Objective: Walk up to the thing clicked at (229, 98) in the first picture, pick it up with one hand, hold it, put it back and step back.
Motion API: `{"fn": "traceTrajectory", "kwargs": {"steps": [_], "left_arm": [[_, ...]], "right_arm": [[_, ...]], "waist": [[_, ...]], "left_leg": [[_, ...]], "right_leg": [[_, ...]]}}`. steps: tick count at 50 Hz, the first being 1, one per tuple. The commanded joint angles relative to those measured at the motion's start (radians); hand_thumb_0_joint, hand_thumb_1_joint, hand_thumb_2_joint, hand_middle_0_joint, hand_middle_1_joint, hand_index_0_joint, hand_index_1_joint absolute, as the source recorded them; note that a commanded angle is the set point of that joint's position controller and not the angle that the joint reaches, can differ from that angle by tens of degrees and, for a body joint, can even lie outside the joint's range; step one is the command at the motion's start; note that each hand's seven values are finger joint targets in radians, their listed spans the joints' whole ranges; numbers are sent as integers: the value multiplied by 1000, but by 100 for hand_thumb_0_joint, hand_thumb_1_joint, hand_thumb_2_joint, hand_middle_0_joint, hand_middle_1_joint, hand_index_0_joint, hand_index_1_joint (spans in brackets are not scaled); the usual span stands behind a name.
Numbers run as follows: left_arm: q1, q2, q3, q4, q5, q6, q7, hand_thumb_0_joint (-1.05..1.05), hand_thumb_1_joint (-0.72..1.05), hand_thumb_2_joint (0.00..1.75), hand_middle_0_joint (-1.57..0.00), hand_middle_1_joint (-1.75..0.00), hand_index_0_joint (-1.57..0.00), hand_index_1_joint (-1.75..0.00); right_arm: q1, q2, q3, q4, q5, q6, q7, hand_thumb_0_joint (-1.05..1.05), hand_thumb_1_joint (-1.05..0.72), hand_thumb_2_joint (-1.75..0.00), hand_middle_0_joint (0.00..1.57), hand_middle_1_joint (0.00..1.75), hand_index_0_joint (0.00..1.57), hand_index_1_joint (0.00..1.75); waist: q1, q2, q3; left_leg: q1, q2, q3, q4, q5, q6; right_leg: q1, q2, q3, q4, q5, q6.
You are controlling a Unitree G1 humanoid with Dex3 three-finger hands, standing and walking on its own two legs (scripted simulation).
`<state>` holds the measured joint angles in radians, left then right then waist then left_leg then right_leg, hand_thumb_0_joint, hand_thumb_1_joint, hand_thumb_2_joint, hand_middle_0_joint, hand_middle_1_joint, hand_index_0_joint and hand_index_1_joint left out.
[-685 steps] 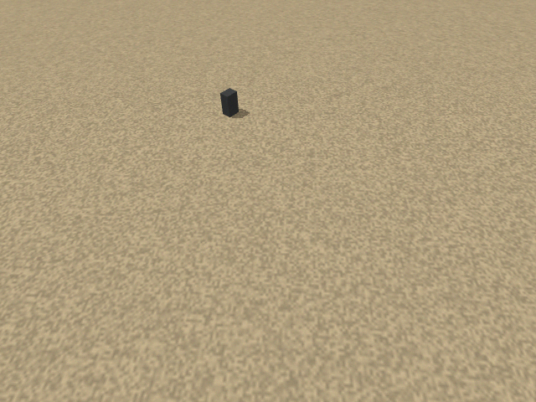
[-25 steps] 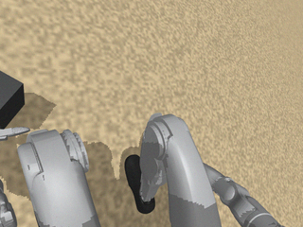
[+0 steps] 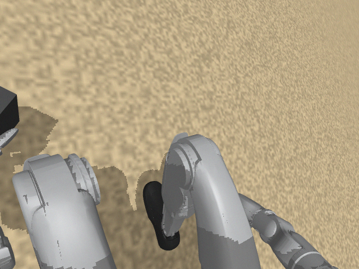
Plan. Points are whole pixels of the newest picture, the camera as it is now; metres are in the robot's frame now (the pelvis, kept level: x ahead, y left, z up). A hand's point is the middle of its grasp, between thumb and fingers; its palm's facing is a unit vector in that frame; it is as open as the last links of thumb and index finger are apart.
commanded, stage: close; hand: left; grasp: from the side
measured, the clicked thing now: out of the picture +0.43 +0.28 -0.20
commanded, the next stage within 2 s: settle in 0.90 s
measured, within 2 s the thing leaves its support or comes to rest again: leaves its support in 1.34 s
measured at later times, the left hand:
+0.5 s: hand out of the picture +0.40 +0.29 -0.18, palm faces +0.43 -0.90 +0.02, open 10.5 cm
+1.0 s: hand out of the picture +0.40 +0.29 -0.18, palm faces +0.43 -0.90 +0.02, open 10.6 cm
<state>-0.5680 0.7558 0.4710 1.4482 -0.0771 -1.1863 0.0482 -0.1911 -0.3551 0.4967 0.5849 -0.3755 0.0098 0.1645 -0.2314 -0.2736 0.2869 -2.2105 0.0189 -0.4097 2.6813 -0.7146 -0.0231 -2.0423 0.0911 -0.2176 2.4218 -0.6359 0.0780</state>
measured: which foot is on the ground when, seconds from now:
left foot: down 0.00-1.00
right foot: down 0.00-1.00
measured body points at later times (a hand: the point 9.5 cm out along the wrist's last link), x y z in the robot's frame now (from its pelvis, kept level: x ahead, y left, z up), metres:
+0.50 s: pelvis +0.00 +0.00 +0.00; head +0.21 +0.20 +0.34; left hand +0.37 +0.34 -0.18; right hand +0.18 -0.23 -0.03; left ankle +0.08 +0.13 -0.25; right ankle +0.14 -0.13 -0.24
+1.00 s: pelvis +0.00 +0.00 +0.00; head +0.21 +0.20 +0.33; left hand +0.37 +0.34 -0.18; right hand +0.19 -0.23 -0.03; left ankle +0.08 +0.13 -0.25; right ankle +0.14 -0.13 -0.24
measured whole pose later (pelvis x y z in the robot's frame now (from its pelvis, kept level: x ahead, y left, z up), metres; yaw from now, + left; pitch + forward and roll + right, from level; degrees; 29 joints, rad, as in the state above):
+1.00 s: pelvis +0.00 +0.00 +0.00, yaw -1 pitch +10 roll -18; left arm -0.55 0.77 0.50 1.40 -0.11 -1.17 0.04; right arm -0.20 -0.36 0.50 0.56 -0.37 0.02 0.16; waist -0.23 -0.29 0.30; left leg -2.21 0.02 -0.42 2.69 -0.72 -0.02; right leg -2.04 0.10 -0.23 2.42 -0.63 0.08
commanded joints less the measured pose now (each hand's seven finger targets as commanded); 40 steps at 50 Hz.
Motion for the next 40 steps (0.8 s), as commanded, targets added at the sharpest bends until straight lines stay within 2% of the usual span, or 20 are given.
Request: {"fn": "traceTrajectory", "kwargs": {"steps": [1,3,5,9,10,11,14,16,19,20,23,25,27,29,31,32,35,36,38,40], "left_arm": [[-209,164,18,-136,-1,-64,10,0,38,68,-62,-58,-60,-59],[-212,146,5,-128,6,-64,8,0,40,70,-64,-61,-62,-62],[-207,157,15,-140,5,-60,10,0,37,73,-67,-64,-65,-65],[-209,146,5,-155,-4,-55,7,0,35,77,-73,-70,-71,-71],[-226,164,14,-160,-3,-57,7,0,37,79,-74,-72,-72,-73],[-203,160,19,-156,-5,-53,7,0,38,80,-75,-73,-74,-74],[-228,163,13,-167,-4,-52,6,0,38,81,-77,-75,-76,-76],[-214,170,36,-163,-9,-47,9,0,36,85,-81,-80,-80,-81],[-212,181,42,-173,-5,-49,5,0,36,88,-86,-85,-85,-86],[-196,188,47,-175,-6,-46,4,0,38,91,-86,-87,-85,-88],[-175,156,42,-161,-9,-43,5,0,41,95,-89,-91,-88,-92],[-176,159,49,-164,-12,-43,5,0,40,96,-91,-91,-89,-93],[-165,177,54,-179,-10,-44,1,0,39,96,-92,-93,-91,-94],[-160,156,45,-171,-12,-40,1,0,39,98,-95,-95,-94,-97],[-136,154,52,-177,-19,-43,1,0,39,99,-96,-97,-95,-98],[-158,156,46,-167,-17,-41,2,0,37,100,-96,-98,-95,-99],[-145,129,27,-171,-15,-41,-2,0,35,101,-99,-100,-98,-101],[-131,147,46,-160,-16,-39,-2,0,35,102,-99,-100,-98,-102],[-124,138,32,-165,-16,-41,-7,0,36,102,-101,-101,-99,-103],[-140,150,42,-167,-25,-42,-9,0,36,103,-103,-103,-102,-104]], "right_arm": [[22,-359,-121,-26,-3,12,-17,0,-87,-90,20,30,20,30],[14,-361,-119,-22,-5,12,-16,0,-87,-90,20,30,20,30],[14,-365,-122,-28,-5,14,-17,0,-87,-90,20,30,20,30],[20,-361,-120,-20,-4,14,-18,0,-87,-90,20,30,20,30],[16,-364,-122,-24,-1,14,-18,0,-87,-90,20,30,20,30],[15,-361,-120,-25,-2,14,-18,0,-87,-90,20,30,20,30],[12,-360,-119,-24,-3,14,-18,0,-87,-90,20,30,20,30],[21,-362,-120,-26,-2,16,-20,0,-88,-90,20,30,20,30],[18,-367,-123,-29,-1,21,-19,0,-88,-90,20,30,20,30],[15,-365,-123,-32,0,20,-20,0,-87,-90,20,30,20,30],[9,-363,-123,-37,0,20,-18,0,-87,-90,20,30,20,30],[10,-365,-126,-40,0,21,-18,0,-88,-90,20,30,20,30],[13,-367,-128,-40,2,24,-17,0,-88,-90,20,30,20,30],[13,-363,-127,-36,0,21,-17,0,-88,-90,20,30,20,30],[13,-363,-127,-41,0,20,-17,0,-88,-90,20,30,20,30],[12,-362,-125,-41,1,21,-18,0,-88,-90,20,30,20,30],[-3,-367,-127,-47,3,19,-16,0,-88,-90,20,30,20,30],[5,-368,-129,-43,2,20,-17,0,-88,-90,20,30,20,30],[4,-368,-127,-44,3,21,-16,0,-88,-90,20,30,20,30],[-2,-368,-123,-48,2,20,-16,0,-89,-90,20,30,20,30]], "waist": [[-104,517,-523],[-109,538,-503],[-103,540,-516],[-109,537,-537],[-110,536,-519],[-101,530,-529],[-107,535,-519],[-103,529,-541],[-99,554,-527],[-89,549,-532],[-94,537,-513],[-96,530,-515],[-81,552,-507],[-89,550,-520],[-80,533,-538],[-89,535,-516],[-86,539,-501],[-85,543,-511],[-83,544,-509],[-87,529,-511]], "left_leg": [[361,58,117,-348,66,-11],[380,62,103,-361,78,-18],[388,63,106,-358,89,-19],[386,61,115,-342,117,-14],[369,60,112,-349,95,-14],[372,61,114,-345,96,-12],[365,62,113,-347,86,-11],[379,64,111,-345,102,-12],[386,67,101,-363,91,-18],[387,67,104,-360,93,-16],[373,66,105,-359,93,-16],[376,67,106,-358,96,-17],[373,68,105,-368,79,-17],[374,67,107,-358,89,-17],[381,66,108,-350,112,-16],[369,65,109,-353,101,-15],[390,71,95,-368,100,-23],[398,71,96,-367,110,-23],[390,69,97,-367,111,-22],[369,67,103,-356,90,-18]], "right_leg": [[221,25,-147,-169,142,-78],[203,21,-152,-154,154,-79],[210,21,-149,-156,162,-79],[239,24,-145,-163,188,-78],[221,22,-149,-162,169,-79],[232,23,-147,-166,172,-77],[223,23,-145,-163,165,-78],[238,24,-146,-164,178,-77],[220,21,-151,-152,163,-80],[218,23,-148,-154,164,-81],[224,22,-151,-155,164,-79],[220,20,-151,-157,164,-78],[212,21,-150,-154,148,-82],[225,23,-150,-154,161,-80],[236,25,-151,-154,177,-80],[223,24,-151,-157,166,-81],[207,19,-156,-147,164,-79],[213,21,-156,-145,170,-80],[222,20,-155,-144,172,-80],[225,23,-156,-156,159,-79]]}}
